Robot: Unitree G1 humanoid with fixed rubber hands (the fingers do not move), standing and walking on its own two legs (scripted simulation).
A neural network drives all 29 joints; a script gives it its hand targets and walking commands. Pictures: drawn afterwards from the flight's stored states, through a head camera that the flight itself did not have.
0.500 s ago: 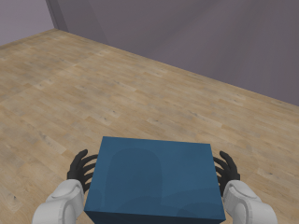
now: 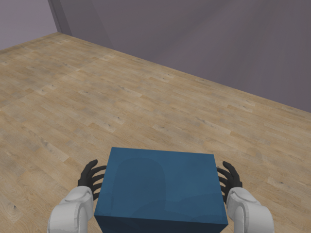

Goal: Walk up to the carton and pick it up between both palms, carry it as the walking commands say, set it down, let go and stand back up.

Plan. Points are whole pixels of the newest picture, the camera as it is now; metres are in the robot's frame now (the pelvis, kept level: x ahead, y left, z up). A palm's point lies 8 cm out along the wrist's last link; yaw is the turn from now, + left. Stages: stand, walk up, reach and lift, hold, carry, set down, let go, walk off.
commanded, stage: carry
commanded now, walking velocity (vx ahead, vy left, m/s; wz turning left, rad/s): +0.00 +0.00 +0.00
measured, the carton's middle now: (158, 200) +0.24 -0.01 -0.02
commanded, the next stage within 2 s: none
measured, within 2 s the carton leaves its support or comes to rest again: neither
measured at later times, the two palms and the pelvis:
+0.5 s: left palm (78, 212) +0.18 +0.17 +0.06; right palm (235, 192) +0.23 -0.18 +0.07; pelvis -0.01 -0.03 -0.02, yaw +8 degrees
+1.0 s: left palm out of the picture +0.12 +0.13 +0.08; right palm (237, 179) +0.26 -0.19 +0.08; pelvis -0.02 -0.11 +0.00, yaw +22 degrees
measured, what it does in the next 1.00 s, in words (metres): steps to the right, turning left: left foot, then right foot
